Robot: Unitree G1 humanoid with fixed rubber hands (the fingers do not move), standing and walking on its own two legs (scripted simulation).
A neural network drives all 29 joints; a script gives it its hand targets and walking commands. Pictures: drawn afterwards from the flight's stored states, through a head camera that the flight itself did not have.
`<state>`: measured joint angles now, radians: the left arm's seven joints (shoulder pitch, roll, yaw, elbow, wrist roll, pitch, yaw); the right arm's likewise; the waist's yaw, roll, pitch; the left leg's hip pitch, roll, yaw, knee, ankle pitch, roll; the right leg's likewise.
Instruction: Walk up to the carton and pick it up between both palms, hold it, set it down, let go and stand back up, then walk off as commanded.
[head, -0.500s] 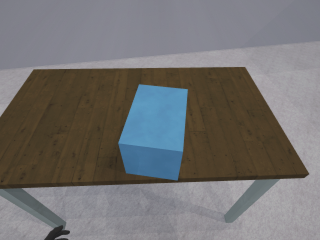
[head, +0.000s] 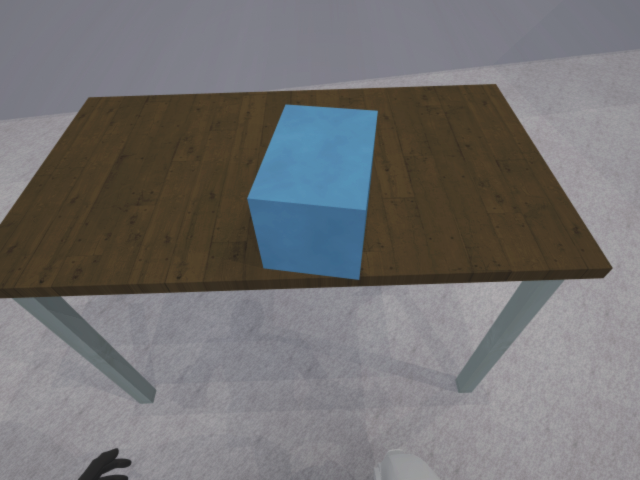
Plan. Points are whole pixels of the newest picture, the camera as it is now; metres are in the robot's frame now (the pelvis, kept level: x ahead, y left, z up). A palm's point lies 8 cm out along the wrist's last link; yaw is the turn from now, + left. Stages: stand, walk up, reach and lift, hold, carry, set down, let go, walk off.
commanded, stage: walk off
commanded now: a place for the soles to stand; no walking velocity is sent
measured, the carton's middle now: (321, 189) +0.55 +0.00 +0.03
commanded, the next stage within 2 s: none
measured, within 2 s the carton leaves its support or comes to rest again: neither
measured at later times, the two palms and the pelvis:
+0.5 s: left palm out of the picture -0.04 +0.26 -0.09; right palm out of the picture -0.09 -0.35 -0.12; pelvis -0.15 -0.04 -0.01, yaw -2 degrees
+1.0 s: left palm out of the picture -0.19 +0.30 -0.10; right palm out of the picture -0.22 -0.32 -0.10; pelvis -0.29 -0.01 +0.00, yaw +1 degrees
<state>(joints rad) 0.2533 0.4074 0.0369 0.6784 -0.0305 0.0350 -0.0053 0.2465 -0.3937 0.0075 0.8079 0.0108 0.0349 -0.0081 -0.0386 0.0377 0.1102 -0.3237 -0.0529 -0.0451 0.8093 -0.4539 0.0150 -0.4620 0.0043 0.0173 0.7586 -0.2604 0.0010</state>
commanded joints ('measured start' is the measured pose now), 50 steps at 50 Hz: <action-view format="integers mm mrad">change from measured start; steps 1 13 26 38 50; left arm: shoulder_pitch -95 18 -146 -80 -26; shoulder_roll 207 221 271 246 214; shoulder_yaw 97 93 123 116 98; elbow -66 -24 -56 -65 6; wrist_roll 42 54 57 65 38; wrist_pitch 15 8 -27 -19 -3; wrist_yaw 41 36 45 30 47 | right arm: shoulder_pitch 28 -24 -19 80 -71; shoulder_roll -344 -247 -251 -247 -264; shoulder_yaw -138 -121 -146 -125 -113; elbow -95 -146 -82 -55 -117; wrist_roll -64 -55 -34 -24 -38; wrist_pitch -25 -33 13 7 -39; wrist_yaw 1 -16 -31 -8 -21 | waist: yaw -10 11 13 65 31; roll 134 192 -103 -258 118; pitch -16 -61 96 -31 40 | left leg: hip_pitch -133 62 -320 -203 -33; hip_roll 406 314 -106 -41 246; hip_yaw -590 -376 -223 -74 -406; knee -525 -361 538 264 -278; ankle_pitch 122 278 7 -151 531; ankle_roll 180 205 14 15 212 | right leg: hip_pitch -126 -125 -78 168 -136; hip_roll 118 90 -266 -247 128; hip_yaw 140 113 504 342 169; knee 430 514 -435 -346 563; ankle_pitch -359 -269 -153 -55 -284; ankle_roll -12 -17 -150 -225 -14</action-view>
